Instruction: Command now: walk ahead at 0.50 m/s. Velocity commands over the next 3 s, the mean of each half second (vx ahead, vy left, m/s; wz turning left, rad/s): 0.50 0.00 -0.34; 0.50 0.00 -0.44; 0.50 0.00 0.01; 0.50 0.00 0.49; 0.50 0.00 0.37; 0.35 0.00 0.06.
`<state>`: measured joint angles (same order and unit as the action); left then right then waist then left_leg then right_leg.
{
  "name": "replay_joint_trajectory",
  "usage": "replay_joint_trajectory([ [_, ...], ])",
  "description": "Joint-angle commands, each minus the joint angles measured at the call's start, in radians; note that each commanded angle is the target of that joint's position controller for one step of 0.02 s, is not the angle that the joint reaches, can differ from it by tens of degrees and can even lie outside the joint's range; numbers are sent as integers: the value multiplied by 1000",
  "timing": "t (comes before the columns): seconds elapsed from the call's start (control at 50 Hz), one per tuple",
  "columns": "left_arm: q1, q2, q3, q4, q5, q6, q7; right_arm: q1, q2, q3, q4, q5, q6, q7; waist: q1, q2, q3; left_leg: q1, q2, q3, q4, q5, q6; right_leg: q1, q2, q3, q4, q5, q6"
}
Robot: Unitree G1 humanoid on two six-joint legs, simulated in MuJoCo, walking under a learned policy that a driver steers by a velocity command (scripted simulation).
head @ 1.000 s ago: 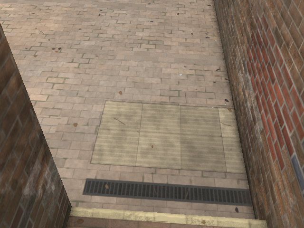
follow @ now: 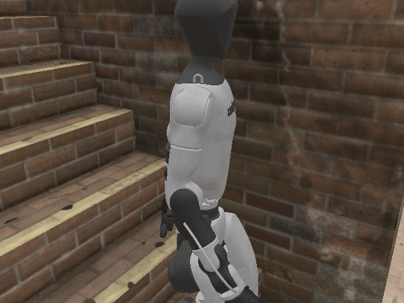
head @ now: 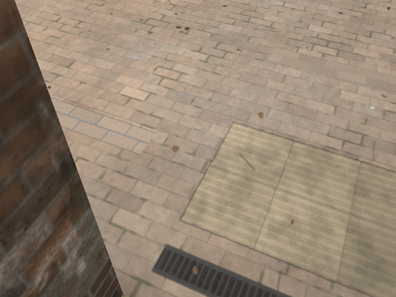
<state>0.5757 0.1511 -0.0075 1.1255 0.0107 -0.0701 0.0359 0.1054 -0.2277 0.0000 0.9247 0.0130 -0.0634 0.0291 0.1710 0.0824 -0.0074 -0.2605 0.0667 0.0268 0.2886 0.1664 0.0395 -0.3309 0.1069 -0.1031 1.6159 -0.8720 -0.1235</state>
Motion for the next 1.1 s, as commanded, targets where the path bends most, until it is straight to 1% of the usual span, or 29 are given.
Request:
replay_joint_trajectory([
  [0.02, 99, 96, 38, -76, -40, 5, 27, 562, -188, -70, 138, -4, 36, -13, -226, 103, -269, 962, 375, -226, 494, 879, 200, -831, -37, 158, 540, -174, -8],
  [0.04, 24, 101, 16, -131, 26, -26, -103, 634, -227, -83, 154, -201, 16, 68, -347, 71, -323, 893, 291, -233, 368, 308, 321, -923, -84, 228, 495, 65, 22],
  [0.06, -1, 73, 15, -151, 4, -48, -123, 485, -231, -92, 126, -202, 13, 85, -265, -66, -125, 622, 358, -320, 242, -162, 336, -991, -144, 243, 399, 270, 25],
  [0.12, -32, 81, 23, -76, 81, -33, -87, 299, 111, 22, 97, -118, -48, 22, -130, -155, 151, -236, 206, -148, 132, -431, 254, -650, -264, 245, -344, 1010, -7],
  [0.16, 14, 19, 11, -55, 109, -5, -129, 274, 66, 31, 100, -120, -79, -6, -82, 32, 73, -457, 129, -80, 204, -396, 223, -371, -236, 166, -306, 1167, 1],
  [0.2, -107, 36, 8, -116, 142, -13, -138, 334, 87, 45, 141, -102, -98, -19, -150, -44, 61, -304, 201, -140, 277, -372, 226, -523, -274, 239, -489, 1236, 34],
  [0.24, -199, 47, 5, -146, 101, -23, -105, 434, 52, 49, 183, -117, -110, -28, -193, -70, 32, -233, 192, -86, 410, -442, 183, -444, -273, 222, -760, 1489, 81],
  [0.3, -245, 107, 15, -174, 122, -4, -95, 409, 50, 62, 173, -144, -97, -7, -147, 14, 111, -382, 192, -110, 463, -588, 157, -262, -234, 170, -663, 1397, 69],
  [0.42, -489, 179, 51, -238, 96, -13, -98, 470, -94, 0, 154, -89, -46, -33, -265, -93, 177, -57, 239, -60, 689, -452, 72, -151, -171, 7, -1072, 932, 73],
  [0.46, 23, 214, 93, -38, 61, -39, -90, 374, -187, -30, 149, -149, 3, 28, -26, -104, 95, -245, 186, 27, 1122, -395, 16, 463, -148, -41, -1235, 1132, 38],
  [0.48, 260, 328, 148, 60, 106, -43, -76, 367, -186, -52, 156, -130, 7, 59, 80, -321, 50, -366, 27, 61, 1636, -817, -41, 641, -203, 69, -1347, 1261, -79],
  [0.5, 291, 428, 156, 65, 91, -62, -82, 436, -22, -38, 72, -98, 3, 92, -50, -408, -209, -652, -70, 59, 1870, -1026, -31, 988, -298, 203, -885, 1840, -187],
  [0.54, 323, 301, 126, 97, 123, -66, -84, 42, -49, -39, -139, -52, -50, 88, 59, -194, -80, -1060, -39, 16, 1822, -986, 24, 938, -372, 371, -997, 1347, -200],
  [0.56, 163, 233, 89, 50, 79, -58, -109, 66, -37, -40, -166, -40, -64, 66, -34, -139, 45, -1169, 16, -100, 1646, -837, 26, 716, -468, 587, -1052, 897, -236],
  [0.58, -26, 82, 30, 17, 106, -60, -115, 44, 15, -26, -140, -77, -78, 28, -122, 10, 158, -1065, 117, -221, 1378, -615, 44, 387, -452, 572, -1024, 838, -193],
  [0.62, -228, 91, 7, -83, 52, -72, -112, 158, 19, -17, -55, -118, -60, 11, -199, 1, 202, -602, 115, -138, 925, -168, 43, -200, -332, 364, -1117, 754, -225],
  [0.66, -257, 96, -10, -113, 74, -94, -95, 198, 45, 10, -53, -133, -21, 44, -244, -172, 99, -161, 36, -4, 966, 64, 3, -553, -187, 266, -1043, 660, -180],
  [0.7, -217, 110, -17, -149, 74, -112, -60, 143, -35, 13, -74, -119, -45, 45, -173, -22, 74, -77, 29, -85, 537, 512, -39, -539, -76, 224, -855, 461, -99],
  [0.74, -213, 240, 6, -166, 81, -106, -76, 41, -111, -6, -124, -98, -41, 33, -171, -83, 88, 51, -20, -16, 481, 275, -86, -533, -102, 335, -810, 332, -116],
  [0.78, -110, 207, 2, -154, 62, -99, -87, -96, -133, -4, -149, -124, -18, 34, -117, -73, 163, -157, 23, -86, 219, 111, -57, -191, -164, 495, -715, 335, -123],
  [0.8, -88, 90, 34, -123, -105, -34, 5, -218, -96, -23, -226, 86, -36, 0, -31, 51, 163, -347, 20, -171, -46, 217, -75, 56, -102, 560, -640, 580, -97],
  [0.82, -85, 139, 46, -94, -83, 6, 43, -139, -84, -19, -185, 112, -42, -2, -54, -13, 154, -356, 83, -219, -239, 340, -43, 200, -122, 543, -483, 637, -86],
  [0.86, -52, 93, 59, -43, -24, 26, 19, 264, -103, -53, -26, 41, -34, 14, -171, 5, -36, 197, 100, -98, -87, 646, 15, -89, -32, 377, -59, 439, -54],
  [0.88, -19, -3, 50, -27, -29, 3, -18, 548, -93, -60, 59, 4, -8, 17, -274, 141, -184, 681, 182, -94, 276, 853, 102, -505, 92, 254, 334, -13, 0],
  [0.92, -152, 73, 33, -191, -85, -33, -28, 538, -130, -83, 54, 25, 5, 17, -352, 210, -377, 1004, 322, -320, 415, 194, 234, -1051, -59, 256, 571, 64, 28],
  [0.98, -429, 71, 44, -294, -119, 12, 28, 307, -81, -64, 57, -45, 2, -32, -216, -103, -99, 380, 446, -701, 23, -594, 273, -1012, -164, 292, 250, 498, 54],
  [1.02, -452, 65, 44, -319, -71, 30, 23, 86, 3, -15, 7, -39, -21, -39, -96, -155, 132, -216, 268, -388, -14, -381, 180, -702, -213, 284, -155, 642, 93],
  [1.06, -430, 58, 58, -320, -3, 7, 10, 72, -63, -33, -4, -31, -26, -64, -93, -22, 44, -415, 100, -142, -41, -188, 136, -259, -192, 175, -577, 932, 135],
  [1.1, -512, 52, 57, -353, -28, 7, -8, 137, -128, -53, 26, 18, -29, -78, -120, 38, -27, -347, 101, -113, -73, -156, 153, -86, -155, 134, -742, 1047, 170],
])
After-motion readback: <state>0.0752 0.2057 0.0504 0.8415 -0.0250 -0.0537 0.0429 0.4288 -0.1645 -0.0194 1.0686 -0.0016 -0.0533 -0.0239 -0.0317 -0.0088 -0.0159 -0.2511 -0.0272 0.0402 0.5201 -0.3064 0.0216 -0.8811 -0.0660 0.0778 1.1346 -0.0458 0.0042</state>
